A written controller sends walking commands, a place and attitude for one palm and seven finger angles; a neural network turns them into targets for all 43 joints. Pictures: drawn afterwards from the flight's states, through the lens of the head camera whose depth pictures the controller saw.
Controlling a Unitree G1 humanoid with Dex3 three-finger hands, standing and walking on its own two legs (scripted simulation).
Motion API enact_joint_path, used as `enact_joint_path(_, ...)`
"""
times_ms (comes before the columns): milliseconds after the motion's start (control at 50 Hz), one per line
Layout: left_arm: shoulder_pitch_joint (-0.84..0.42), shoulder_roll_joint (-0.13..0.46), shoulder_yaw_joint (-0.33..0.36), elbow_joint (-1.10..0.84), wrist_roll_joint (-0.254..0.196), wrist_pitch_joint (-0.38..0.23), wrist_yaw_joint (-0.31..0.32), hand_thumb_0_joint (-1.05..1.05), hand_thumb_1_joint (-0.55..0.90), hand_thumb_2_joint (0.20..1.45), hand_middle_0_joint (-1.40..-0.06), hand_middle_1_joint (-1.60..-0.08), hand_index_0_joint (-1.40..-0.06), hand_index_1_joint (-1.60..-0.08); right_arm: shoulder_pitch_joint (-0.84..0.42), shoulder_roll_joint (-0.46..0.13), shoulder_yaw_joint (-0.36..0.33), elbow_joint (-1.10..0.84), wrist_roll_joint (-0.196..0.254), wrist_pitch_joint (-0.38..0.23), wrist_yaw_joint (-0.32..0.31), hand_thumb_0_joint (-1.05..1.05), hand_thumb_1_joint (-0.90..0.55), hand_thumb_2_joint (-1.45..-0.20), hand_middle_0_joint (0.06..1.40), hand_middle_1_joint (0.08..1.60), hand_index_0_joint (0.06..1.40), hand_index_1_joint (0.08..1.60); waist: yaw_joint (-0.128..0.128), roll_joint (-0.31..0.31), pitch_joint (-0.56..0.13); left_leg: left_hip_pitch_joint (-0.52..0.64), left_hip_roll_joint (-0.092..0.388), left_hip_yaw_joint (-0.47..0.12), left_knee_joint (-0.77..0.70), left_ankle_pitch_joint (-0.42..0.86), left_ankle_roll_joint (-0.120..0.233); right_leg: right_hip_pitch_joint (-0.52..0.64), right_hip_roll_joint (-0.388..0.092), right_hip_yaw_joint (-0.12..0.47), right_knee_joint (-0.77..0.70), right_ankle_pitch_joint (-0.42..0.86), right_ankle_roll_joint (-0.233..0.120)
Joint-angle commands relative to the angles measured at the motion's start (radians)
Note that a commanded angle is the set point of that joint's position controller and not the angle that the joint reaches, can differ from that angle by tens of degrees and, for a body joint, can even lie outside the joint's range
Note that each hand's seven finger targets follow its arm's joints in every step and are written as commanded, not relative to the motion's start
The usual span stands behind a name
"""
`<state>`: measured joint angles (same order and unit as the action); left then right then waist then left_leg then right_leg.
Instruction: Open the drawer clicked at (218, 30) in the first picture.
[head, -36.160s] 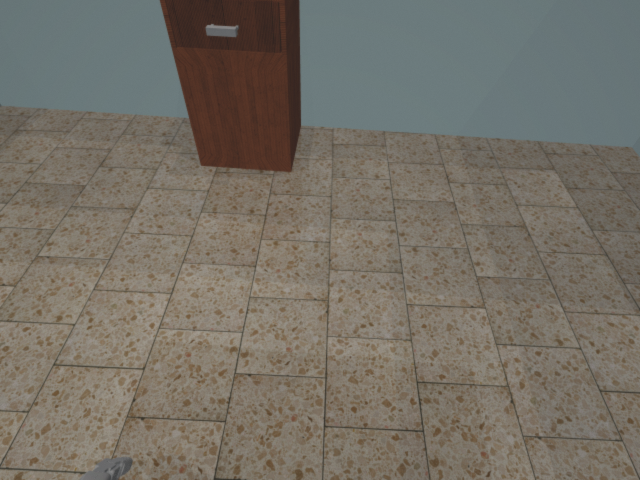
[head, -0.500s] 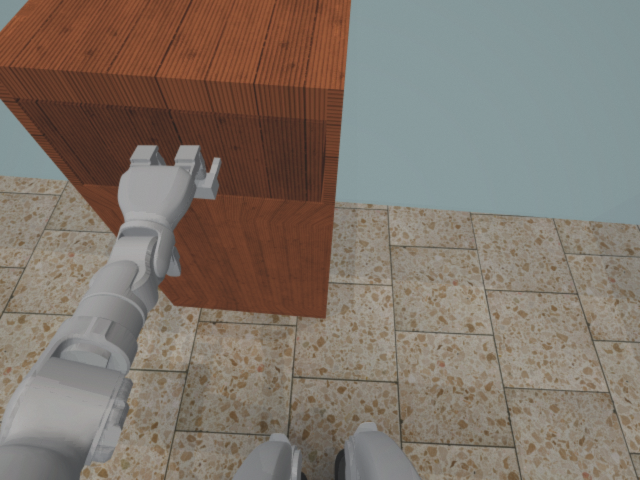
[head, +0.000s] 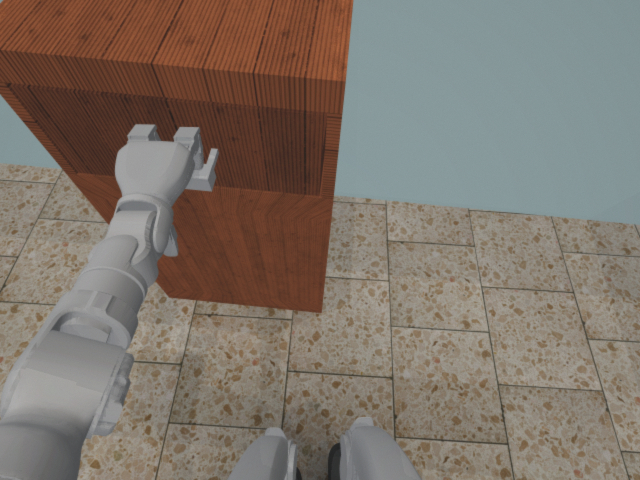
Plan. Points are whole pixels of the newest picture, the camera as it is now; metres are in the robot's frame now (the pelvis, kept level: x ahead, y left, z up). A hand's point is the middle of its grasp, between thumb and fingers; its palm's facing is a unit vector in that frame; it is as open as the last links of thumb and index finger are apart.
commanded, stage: lift the hand off the handle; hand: left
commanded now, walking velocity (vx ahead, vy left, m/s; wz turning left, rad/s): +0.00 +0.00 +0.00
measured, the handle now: (178, 162) +0.55 +0.22 +0.00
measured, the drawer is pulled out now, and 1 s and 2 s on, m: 0.00 0.00 0.00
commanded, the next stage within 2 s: none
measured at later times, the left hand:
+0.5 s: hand (168, 193) +0.48 +0.21 +0.03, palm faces -0.06 -0.03 -1.00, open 13.4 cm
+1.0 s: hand (171, 170) +0.49 +0.20 +0.05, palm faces -0.05 -0.06 -1.00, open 13.7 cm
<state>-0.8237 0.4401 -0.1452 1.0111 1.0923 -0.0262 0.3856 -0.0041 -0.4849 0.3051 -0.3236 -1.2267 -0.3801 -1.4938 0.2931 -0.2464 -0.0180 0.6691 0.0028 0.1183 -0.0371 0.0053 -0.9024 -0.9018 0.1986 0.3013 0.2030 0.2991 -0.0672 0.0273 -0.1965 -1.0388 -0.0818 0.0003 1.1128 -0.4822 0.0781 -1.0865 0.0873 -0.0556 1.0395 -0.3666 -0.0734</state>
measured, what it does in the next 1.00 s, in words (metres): rises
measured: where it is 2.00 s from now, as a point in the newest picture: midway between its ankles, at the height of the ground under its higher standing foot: outside the picture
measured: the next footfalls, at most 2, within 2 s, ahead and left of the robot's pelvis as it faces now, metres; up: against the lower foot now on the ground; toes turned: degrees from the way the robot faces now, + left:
none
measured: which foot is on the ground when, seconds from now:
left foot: down 0.00-1.00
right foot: down 0.00-1.00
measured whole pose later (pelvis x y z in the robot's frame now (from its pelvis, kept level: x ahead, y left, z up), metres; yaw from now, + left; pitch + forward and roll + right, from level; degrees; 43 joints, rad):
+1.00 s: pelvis +0.07 +0.01 +0.05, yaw -2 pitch +18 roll -1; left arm -0.53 0.39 -0.09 0.80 1.08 -0.07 0.35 0.00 -0.48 0.31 -0.32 -1.20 -0.34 -1.21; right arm 0.26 -0.23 -0.04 0.65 0.00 0.20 -0.03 0.01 -0.90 -0.90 0.20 0.30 0.20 0.30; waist -0.03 0.05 -0.16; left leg -0.64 -0.07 0.03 0.77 -0.45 0.09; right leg -0.71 0.11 0.02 0.74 -0.34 -0.06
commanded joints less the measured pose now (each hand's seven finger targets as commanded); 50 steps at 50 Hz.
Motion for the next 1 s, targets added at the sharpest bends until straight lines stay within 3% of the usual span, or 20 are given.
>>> enact_joint_path(0,-0.277,0.093,-0.001,-0.069,-0.003,0.007,-0.052,0.0,-0.5,0.3,-0.3,-1.2,-0.3,-1.2,0.123,-0.152,-0.049,-0.063,0.005,-0.012,-0.01,0.0,-0.9,-0.9,0.2,0.3,0.2,0.3,-0.068,-0.004,-0.297,0.196,0.04,-0.056,-0.181,0.103,-0.024,0.261,-0.028,0.086,-0.185,0.018,0.021)
enact_joint_path(140,-0.286,0.109,0.016,-0.123,-0.018,-0.042,-0.061,0.0,-0.5,0.3,-0.3,-1.2,-0.3,-1.2,0.12,-0.148,-0.049,-0.067,0.005,-0.024,-0.019,0.0,-0.9,-0.9,0.2,0.3,0.2,0.3,-0.061,-0.017,-0.295,0.212,0.04,-0.056,-0.209,0.081,-0.018,0.302,-0.031,0.098,-0.216,0.003,0.024)
enact_joint_path(160,-0.264,0.151,0.053,-0.112,-0.012,-0.047,-0.058,0.0,-0.5,0.3,-0.3,-1.2,-0.3,-1.2,0.122,-0.151,-0.048,-0.062,0.007,-0.021,-0.021,0.0,-0.9,-0.9,0.2,0.3,0.2,0.3,-0.05,-0.022,-0.288,0.212,0.043,-0.06,-0.215,0.084,-0.02,0.306,-0.031,0.096,-0.214,0.005,0.019)
enact_joint_path(180,-0.283,0.11,0.015,-0.135,-0.017,-0.056,-0.059,0.0,-0.5,0.3,-0.3,-1.2,-0.3,-1.2,0.118,-0.147,-0.046,-0.07,0.006,-0.025,-0.021,0.0,-0.9,-0.9,0.2,0.3,0.2,0.3,-0.056,-0.008,-0.292,0.22,0.04,-0.057,-0.22,0.085,-0.02,0.307,-0.031,0.097,-0.22,0.003,0.022)
enact_joint_path(200,-0.289,0.128,0.034,-0.138,-0.016,-0.063,-0.054,0.0,-0.5,0.3,-0.3,-1.2,-0.3,-1.2,0.122,-0.148,-0.051,-0.059,0.006,-0.026,-0.022,0.0,-0.9,-0.9,0.2,0.3,0.2,0.3,-0.061,-0.023,-0.281,0.228,0.045,-0.06,-0.222,0.084,-0.019,0.303,-0.031,0.1,-0.227,0.004,0.02)
enact_joint_path(240,-0.274,0.137,0.047,-0.149,-0.017,-0.078,-0.045,0.0,-0.5,0.3,-0.3,-1.2,-0.3,-1.2,0.125,-0.146,-0.052,-0.065,0.003,-0.029,-0.022,0.0,-0.9,-0.9,0.2,0.3,0.2,0.3,-0.051,-0.024,-0.305,0.234,0.042,-0.055,-0.225,0.108,-0.018,0.333,-0.03,0.103,-0.23,0.025,0.022)
enact_joint_path(260,-0.268,0.184,0.086,-0.157,-0.013,-0.083,-0.038,0.0,-0.5,0.3,-0.3,-1.2,-0.3,-1.2,0.126,-0.15,-0.053,-0.057,0.005,-0.026,-0.023,0.0,-0.9,-0.9,0.2,0.3,0.2,0.3,-0.042,-0.019,-0.309,0.237,0.043,-0.055,-0.227,0.12,-0.019,0.343,-0.029,0.107,-0.23,0.039,0.018)
enact_joint_path(340,-0.254,0.149,0.071,-0.196,-0.018,-0.101,-0.017,0.0,-0.5,0.3,-0.3,-1.2,-0.3,-1.2,0.124,-0.14,-0.058,-0.064,0.0,-0.025,-0.018,0.0,-0.9,-0.9,0.2,0.3,0.2,0.3,-0.031,0.009,-0.342,0.289,0.039,-0.048,-0.241,0.191,-0.024,0.385,-0.027,0.107,-0.24,0.104,0.018)
enact_joint_path(360,-0.248,0.205,0.119,-0.209,-0.013,-0.105,-0.007,0.0,-0.5,0.3,-0.3,-1.2,-0.3,-1.2,0.124,-0.147,-0.061,-0.055,0.002,-0.019,-0.018,0.0,-0.9,-0.9,0.2,0.3,0.2,0.3,-0.022,0.012,-0.344,0.306,0.045,-0.053,-0.247,0.206,-0.029,0.388,-0.026,0.105,-0.238,0.117,0.015)
enact_joint_path(380,-0.248,0.164,0.087,-0.224,-0.013,-0.106,0.0,0.0,-0.5,0.3,-0.3,-1.2,-0.3,-1.2,0.117,-0.142,-0.061,-0.065,-0.001,-0.019,-0.016,0.0,-0.9,-0.9,0.2,0.3,0.2,0.3,-0.022,0.02,-0.362,0.327,0.043,-0.052,-0.253,0.226,-0.031,0.394,-0.025,0.1,-0.241,0.128,0.017)
enact_joint_path(400,-0.257,0.189,0.112,-0.244,-0.01,-0.11,0.011,0.0,-0.5,0.3,-0.3,-1.2,-0.3,-1.2,0.12,-0.145,-0.066,-0.057,-0.001,-0.016,-0.015,0.0,-0.9,-0.9,0.2,0.3,0.2,0.3,-0.017,0.032,-0.37,0.357,0.047,-0.058,-0.261,0.246,-0.036,0.394,-0.023,0.098,-0.241,0.139,0.013)
enact_joint_path(420,-0.269,0.136,0.072,-0.259,-0.017,-0.111,0.012,0.0,-0.5,0.3,-0.3,-1.2,-0.3,-1.2,0.115,-0.141,-0.069,-0.061,-0.003,-0.015,-0.011,0.0,-0.9,-0.9,0.2,0.3,0.2,0.3,-0.03,0.043,-0.369,0.388,0.048,-0.06,-0.264,0.276,-0.039,0.382,-0.021,0.091,-0.246,0.157,0.013)
enact_joint_path(500,-0.257,0.125,0.078,-0.276,-0.014,-0.108,0.045,0.0,-0.5,0.3,-0.3,-1.2,-0.3,-1.2,0.103,-0.144,-0.077,-0.055,-0.004,-0.006,-0.007,0.0,-0.9,-0.9,0.2,0.3,0.2,0.3,-0.028,0.042,-0.348,0.46,0.056,-0.067,-0.281,0.338,-0.052,0.371,-0.016,0.078,-0.261,0.181,0.013)
enact_joint_path(560,-0.28,0.199,0.133,-0.269,-0.005,-0.097,0.068,0.0,-0.5,0.3,-0.3,-1.2,-0.3,-1.2,0.098,-0.15,-0.073,-0.05,-0.005,0.003,-0.01,0.0,-0.9,-0.9,0.2,0.3,0.2,0.3,-0.022,0.023,-0.356,0.454,0.053,-0.066,-0.291,0.358,-0.051,0.409,-0.017,0.083,-0.262,0.206,0.013)
enact_joint_path(640,-0.261,0.203,0.153,-0.298,0.005,-0.082,0.091,0.0,-0.5,0.3,-0.3,-1.2,-0.3,-1.2,0.084,-0.146,-0.074,-0.063,-0.015,0.011,-0.005,0.0,-0.9,-0.9,0.2,0.3,0.2,0.3,0.005,0.063,-0.417,0.522,0.055,-0.06,-0.299,0.479,-0.064,0.45,-0.016,0.075,-0.256,0.276,0.01)
enact_joint_path(780,-0.108,0.141,0.122,-0.291,-0.01,-0.012,0.052,0.0,-0.5,0.3,-0.3,-1.2,-0.3,-1.2,0.063,-0.142,-0.077,-0.089,-0.007,0.05,0.009,0.0,-0.9,-0.9,0.2,0.3,0.2,0.3,0.028,0.006,-0.413,0.565,0.066,-0.04,-0.326,0.674,-0.065,0.58,-0.013,0.085,-0.293,0.434,0.019)
enact_joint_path(820,-0.109,0.174,0.146,-0.341,-0.023,-0.019,0.034,0.0,-0.5,0.3,-0.3,-1.2,-0.3,-1.2,0.051,-0.144,-0.077,-0.097,-0.006,0.057,0.004,0.0,-0.9,-0.9,0.2,0.3,0.2,0.3,0.031,-0.018,-0.417,0.554,0.061,-0.035,-0.343,0.681,-0.054,0.648,-0.02,0.101,-0.308,0.489,0.019)
enact_joint_path(900,-0.096,0.156,0.125,-0.401,-0.019,-0.042,0.011,0.0,-0.5,0.3,-0.3,-1.2,-0.3,-1.2,0.025,-0.139,-0.078,-0.102,-0.002,0.06,-0.004,0.0,-0.9,-0.9,0.2,0.3,0.2,0.3,0.023,-0.017,-0.356,0.577,0.062,-0.027,-0.369,0.66,-0.046,0.66,-0.025,0.112,-0.338,0.491,0.021)
enact_joint_path(940,-0.048,0.183,0.152,-0.434,-0.02,-0.057,0.005,0.0,-0.5,0.3,-0.3,-1.2,-0.3,-1.2,0.011,-0.133,-0.077,-0.111,-0.004,0.06,-0.008,0.0,-0.9,-0.9,0.2,0.3,0.2,0.3,0.042,0.0,-0.384,0.595,0.059,-0.025,-0.375,0.691,-0.047,0.697,-0.027,0.122,-0.339,0.517,0.02)
enact_joint_path(980,-0.054,0.151,0.124,-0.459,-0.022,-0.069,0.001,0.0,-0.5,0.3,-0.3,-1.2,-0.3,-1.2,0.006,-0.13,-0.077,-0.108,-0.003,0.058,-0.006,0.0,-0.9,-0.9,0.2,0.3,0.2,0.3,0.034,0.012,-0.361,0.621,0.062,-0.029,-0.381,0.711,-0.053,0.672,-0.026,0.118,-0.346,0.509,0.02)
